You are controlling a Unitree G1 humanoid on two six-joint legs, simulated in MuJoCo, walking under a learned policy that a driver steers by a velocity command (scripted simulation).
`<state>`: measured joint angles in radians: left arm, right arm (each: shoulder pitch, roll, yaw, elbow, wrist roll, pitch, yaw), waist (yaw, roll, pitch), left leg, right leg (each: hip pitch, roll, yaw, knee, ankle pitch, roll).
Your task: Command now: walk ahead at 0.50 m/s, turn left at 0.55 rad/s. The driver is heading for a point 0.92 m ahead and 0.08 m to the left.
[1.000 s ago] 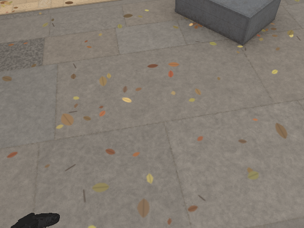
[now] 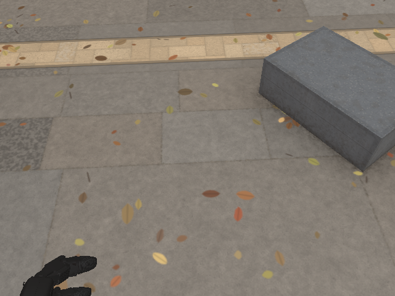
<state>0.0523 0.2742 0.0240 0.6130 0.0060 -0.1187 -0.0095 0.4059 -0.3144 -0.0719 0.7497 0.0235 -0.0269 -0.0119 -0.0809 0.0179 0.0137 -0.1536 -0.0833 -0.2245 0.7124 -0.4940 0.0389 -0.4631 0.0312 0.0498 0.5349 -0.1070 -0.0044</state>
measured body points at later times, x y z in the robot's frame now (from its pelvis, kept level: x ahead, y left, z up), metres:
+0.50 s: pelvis +0.25 +0.05 -0.01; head +0.29 +0.07 +0.44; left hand +0.17 +0.34 -0.13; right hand +0.56 -0.10 -0.07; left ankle +0.34 +0.17 -0.73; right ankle +0.11 -0.12 -0.71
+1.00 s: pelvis +0.52 +0.12 +0.00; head +0.56 +0.12 +0.45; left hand +0.67 +0.38 -0.09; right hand +0.62 -0.16 -0.12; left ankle +0.34 +0.17 -0.72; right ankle +0.71 +0.04 -0.70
